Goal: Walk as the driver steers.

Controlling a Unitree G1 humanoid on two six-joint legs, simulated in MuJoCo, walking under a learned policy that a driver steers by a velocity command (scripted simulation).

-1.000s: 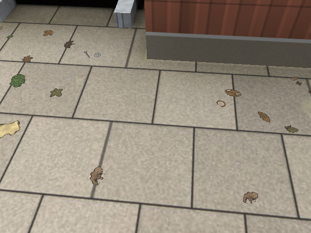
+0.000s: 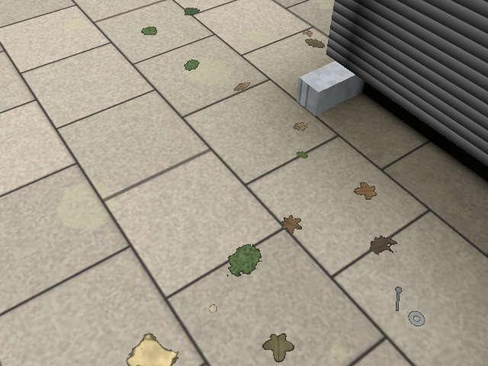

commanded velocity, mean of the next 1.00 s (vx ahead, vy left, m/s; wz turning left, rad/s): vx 1.00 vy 0.00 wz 0.97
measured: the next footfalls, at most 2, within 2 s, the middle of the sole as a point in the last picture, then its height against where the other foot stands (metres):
left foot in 0.18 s outside the picture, level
right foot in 0.58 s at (260, 264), level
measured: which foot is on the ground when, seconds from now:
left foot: up 0.00-0.16, down 0.18-0.58, up 0.60-1.00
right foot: down 0.00-0.18, up 0.20-0.56, down 0.58-1.00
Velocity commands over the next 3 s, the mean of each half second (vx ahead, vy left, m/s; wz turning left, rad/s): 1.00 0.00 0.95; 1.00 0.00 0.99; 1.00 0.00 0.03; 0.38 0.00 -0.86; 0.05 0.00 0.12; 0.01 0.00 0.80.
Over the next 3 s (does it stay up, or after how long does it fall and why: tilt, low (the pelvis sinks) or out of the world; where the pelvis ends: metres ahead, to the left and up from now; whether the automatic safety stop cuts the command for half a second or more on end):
stays up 1.35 1.00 0.00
